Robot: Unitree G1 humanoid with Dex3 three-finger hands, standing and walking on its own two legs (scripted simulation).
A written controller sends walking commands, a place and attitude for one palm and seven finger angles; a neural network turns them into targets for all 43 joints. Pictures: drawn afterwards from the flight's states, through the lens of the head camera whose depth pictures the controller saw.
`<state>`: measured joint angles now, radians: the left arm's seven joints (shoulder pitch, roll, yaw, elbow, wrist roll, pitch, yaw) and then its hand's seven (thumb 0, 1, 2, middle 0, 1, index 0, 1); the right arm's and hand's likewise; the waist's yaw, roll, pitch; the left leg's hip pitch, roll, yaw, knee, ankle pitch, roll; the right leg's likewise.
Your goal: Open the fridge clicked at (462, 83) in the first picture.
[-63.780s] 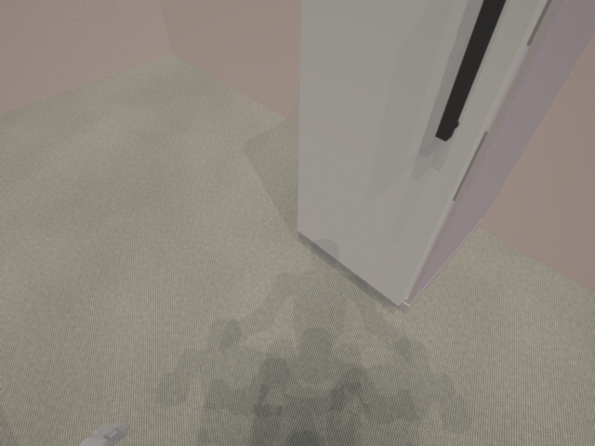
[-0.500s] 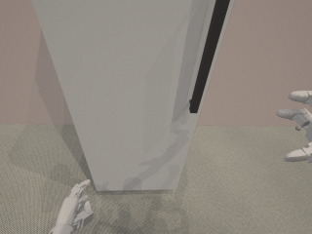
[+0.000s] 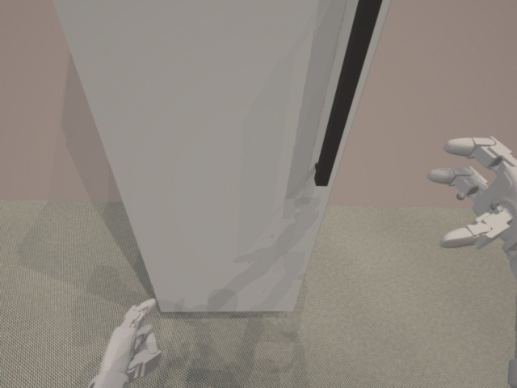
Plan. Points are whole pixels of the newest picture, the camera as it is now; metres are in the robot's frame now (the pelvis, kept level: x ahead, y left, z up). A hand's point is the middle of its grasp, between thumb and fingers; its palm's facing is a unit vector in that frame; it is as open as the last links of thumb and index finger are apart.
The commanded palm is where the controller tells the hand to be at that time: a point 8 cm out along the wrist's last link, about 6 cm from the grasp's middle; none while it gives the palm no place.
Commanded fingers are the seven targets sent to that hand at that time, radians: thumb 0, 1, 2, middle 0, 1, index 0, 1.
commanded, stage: move the hooked fingers beside the handle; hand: right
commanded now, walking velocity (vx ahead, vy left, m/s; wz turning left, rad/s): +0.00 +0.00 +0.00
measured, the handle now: (344, 78) +0.53 -0.13 +0.26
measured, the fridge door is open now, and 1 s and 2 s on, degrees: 0 0 0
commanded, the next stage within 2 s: none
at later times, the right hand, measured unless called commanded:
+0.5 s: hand (422, 165) +0.38 -0.23 +0.20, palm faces +0.00 +1.00 -0.02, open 14.0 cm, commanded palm +0.36 -0.28 +0.20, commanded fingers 0.00 0.50 -0.30 0.30 1.20 0.30 1.20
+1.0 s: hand (389, 141) +0.44 -0.20 +0.20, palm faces -0.03 +1.00 +0.00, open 14.0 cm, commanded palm +0.42 -0.25 +0.20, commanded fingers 0.00 0.50 -0.30 0.30 1.20 0.30 1.20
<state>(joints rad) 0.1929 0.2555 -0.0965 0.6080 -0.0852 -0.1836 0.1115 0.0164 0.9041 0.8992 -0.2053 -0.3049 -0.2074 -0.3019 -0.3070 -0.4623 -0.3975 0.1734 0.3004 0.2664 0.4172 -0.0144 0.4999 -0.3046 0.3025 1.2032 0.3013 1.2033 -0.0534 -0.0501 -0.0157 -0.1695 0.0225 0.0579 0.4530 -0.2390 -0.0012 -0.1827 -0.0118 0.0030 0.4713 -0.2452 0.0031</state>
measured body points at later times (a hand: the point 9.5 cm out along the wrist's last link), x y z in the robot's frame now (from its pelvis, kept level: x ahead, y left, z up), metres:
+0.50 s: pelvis +0.01 +0.00 +0.00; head +0.00 +0.02 +0.45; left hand +0.17 +0.24 -0.08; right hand +0.38 -0.28 +0.20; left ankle +0.00 +0.12 -0.74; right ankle +0.01 -0.12 -0.74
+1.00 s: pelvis +0.01 +0.00 +0.00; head +0.02 +0.01 +0.45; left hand +0.14 +0.26 -0.10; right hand +0.44 -0.25 +0.20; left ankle +0.00 +0.12 -0.74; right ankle +0.01 -0.12 -0.74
